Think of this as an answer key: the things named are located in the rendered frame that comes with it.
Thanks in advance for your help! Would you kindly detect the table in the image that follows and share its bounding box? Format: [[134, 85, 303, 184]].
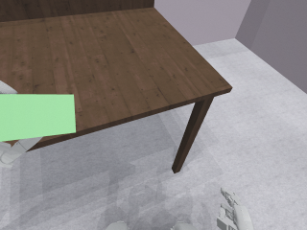
[[0, 0, 233, 173]]

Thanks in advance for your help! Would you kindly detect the sponge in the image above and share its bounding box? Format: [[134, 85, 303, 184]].
[[0, 94, 76, 142]]

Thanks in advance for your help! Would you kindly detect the robot right hand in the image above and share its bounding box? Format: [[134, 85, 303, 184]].
[[217, 187, 254, 230]]

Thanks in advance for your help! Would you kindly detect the robot left hand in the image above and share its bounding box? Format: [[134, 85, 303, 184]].
[[0, 80, 43, 168]]

